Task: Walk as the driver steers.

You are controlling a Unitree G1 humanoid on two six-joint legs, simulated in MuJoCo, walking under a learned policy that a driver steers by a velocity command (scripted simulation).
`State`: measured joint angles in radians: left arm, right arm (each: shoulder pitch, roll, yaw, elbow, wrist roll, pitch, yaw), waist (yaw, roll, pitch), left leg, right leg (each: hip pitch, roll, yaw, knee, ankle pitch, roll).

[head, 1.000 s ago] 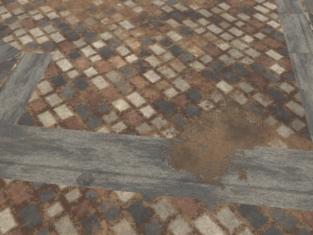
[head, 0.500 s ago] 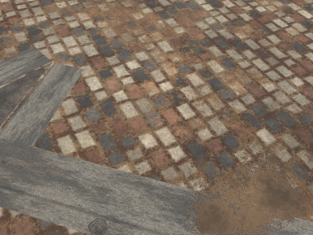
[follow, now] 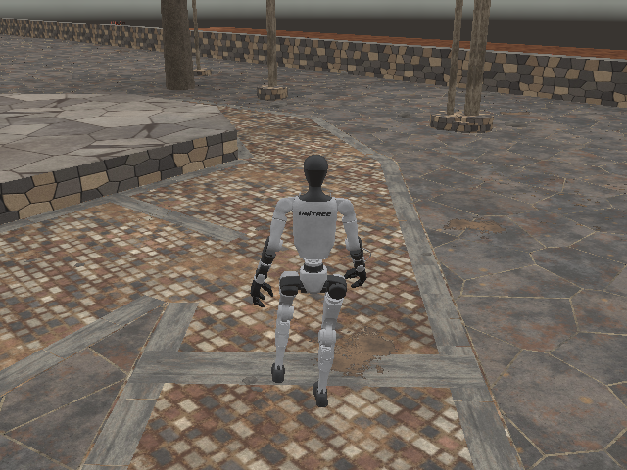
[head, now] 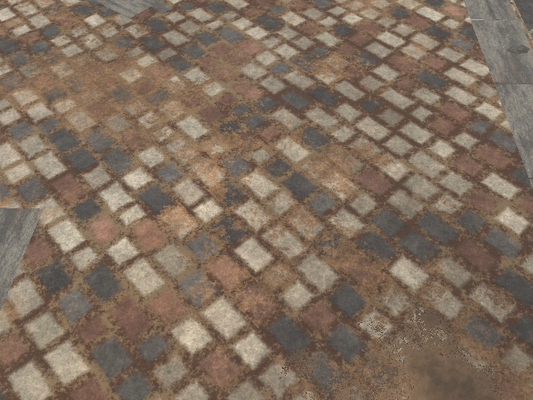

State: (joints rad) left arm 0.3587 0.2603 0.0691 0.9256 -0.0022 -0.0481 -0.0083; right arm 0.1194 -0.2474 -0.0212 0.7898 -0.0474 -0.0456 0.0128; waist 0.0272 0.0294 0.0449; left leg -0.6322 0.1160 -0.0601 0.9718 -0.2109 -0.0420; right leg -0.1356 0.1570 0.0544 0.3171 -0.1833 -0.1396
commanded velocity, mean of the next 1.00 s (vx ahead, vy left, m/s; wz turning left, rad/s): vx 0.50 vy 0.00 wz -0.11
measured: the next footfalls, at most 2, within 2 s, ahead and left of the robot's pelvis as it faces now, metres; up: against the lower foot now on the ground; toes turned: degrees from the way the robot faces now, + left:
left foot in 0.26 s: +0.33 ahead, +0.13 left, +0.00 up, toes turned -4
right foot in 0.78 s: +0.58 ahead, -0.09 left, +0.00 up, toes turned -9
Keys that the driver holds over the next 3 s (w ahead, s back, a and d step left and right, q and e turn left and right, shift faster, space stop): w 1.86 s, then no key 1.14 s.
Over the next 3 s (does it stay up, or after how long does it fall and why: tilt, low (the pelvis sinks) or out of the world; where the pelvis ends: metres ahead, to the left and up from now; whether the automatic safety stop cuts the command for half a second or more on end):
stays up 1.18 -0.05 0.00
